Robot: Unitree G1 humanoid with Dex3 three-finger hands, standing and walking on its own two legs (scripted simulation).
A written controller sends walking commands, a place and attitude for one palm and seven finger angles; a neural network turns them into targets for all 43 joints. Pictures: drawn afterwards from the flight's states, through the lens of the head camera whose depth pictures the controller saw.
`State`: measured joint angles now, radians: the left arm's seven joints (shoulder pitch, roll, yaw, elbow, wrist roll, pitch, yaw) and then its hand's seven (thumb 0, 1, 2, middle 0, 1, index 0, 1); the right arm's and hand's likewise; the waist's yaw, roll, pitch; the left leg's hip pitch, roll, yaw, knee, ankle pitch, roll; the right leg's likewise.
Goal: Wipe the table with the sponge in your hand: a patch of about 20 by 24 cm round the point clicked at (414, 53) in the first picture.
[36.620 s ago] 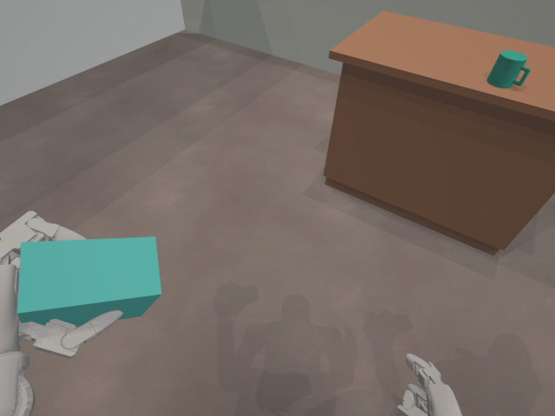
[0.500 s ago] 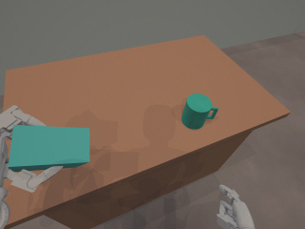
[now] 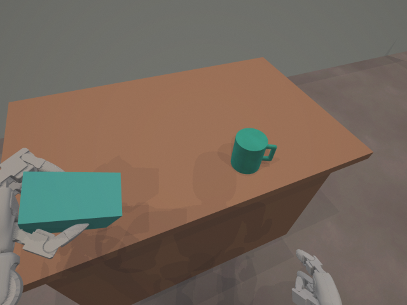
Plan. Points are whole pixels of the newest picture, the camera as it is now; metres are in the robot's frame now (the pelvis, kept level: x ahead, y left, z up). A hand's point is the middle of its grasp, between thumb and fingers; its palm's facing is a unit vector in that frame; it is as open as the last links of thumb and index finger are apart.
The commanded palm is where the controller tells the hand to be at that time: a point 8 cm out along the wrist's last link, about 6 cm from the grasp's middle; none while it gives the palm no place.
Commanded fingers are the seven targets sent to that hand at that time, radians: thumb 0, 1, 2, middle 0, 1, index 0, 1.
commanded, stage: come to a stop and stand still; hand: left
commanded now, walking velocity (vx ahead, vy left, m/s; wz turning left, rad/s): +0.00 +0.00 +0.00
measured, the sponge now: (86, 203) +0.23 +0.21 +0.14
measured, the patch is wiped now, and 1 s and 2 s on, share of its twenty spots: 0.00 0.00 0.00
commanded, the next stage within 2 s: look again from close up in 0.98 s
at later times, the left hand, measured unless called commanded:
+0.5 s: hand (59, 198) +0.23 +0.24 +0.15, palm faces +0.29 -0.87 -0.40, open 10.1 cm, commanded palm +0.17 +0.29 +0.17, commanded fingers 0.00 0.10 1.30 -1.20 -1.60 -1.20 -1.60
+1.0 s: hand (36, 189) +0.24 +0.28 +0.16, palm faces +0.37 -0.85 -0.37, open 10.1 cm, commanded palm +0.18 +0.30 +0.17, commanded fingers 0.00 0.10 1.30 -1.20 -1.60 -1.20 -1.60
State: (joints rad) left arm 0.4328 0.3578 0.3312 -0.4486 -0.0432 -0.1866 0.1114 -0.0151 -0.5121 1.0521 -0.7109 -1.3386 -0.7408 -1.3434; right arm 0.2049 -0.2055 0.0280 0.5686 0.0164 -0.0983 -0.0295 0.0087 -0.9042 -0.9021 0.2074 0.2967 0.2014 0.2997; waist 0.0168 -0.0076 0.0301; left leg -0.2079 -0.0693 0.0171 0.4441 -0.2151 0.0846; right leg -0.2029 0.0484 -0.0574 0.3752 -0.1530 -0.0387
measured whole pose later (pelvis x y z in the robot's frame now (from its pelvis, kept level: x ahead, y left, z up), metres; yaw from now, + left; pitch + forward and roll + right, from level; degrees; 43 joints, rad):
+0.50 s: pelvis +0.01 +0.01 +0.00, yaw -1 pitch +0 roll -1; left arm 0.45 0.37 0.33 -0.43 -0.04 -0.28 0.06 -0.01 -0.51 1.05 -0.71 -1.34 -0.74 -1.34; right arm 0.24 -0.20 0.03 0.59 0.02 -0.16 0.00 0.01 -0.90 -0.90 0.21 0.30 0.20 0.30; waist 0.01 -0.01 0.04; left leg -0.23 -0.08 0.04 0.47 -0.24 0.10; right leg -0.25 0.04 -0.03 0.44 -0.19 -0.02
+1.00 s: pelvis +0.02 +0.03 +0.00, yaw +0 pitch +0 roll -2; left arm 0.40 0.38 0.37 -0.47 -0.04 -0.22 0.08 -0.01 -0.51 1.05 -0.71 -1.34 -0.74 -1.34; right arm 0.17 -0.19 0.04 0.54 0.01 -0.11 -0.01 0.01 -0.90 -0.90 0.21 0.30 0.20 0.30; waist 0.03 -0.04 0.06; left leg -0.21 -0.10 0.03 0.46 -0.24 0.10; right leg -0.22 0.02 -0.04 0.42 -0.20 0.00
